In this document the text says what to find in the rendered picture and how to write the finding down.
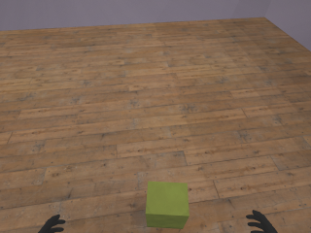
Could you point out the robot right hand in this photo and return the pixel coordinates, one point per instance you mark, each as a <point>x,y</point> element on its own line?
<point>264,224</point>

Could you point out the carton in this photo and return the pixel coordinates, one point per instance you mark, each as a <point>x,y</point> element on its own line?
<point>167,205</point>

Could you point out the robot left hand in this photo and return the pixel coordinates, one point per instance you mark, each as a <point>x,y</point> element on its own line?
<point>54,220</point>

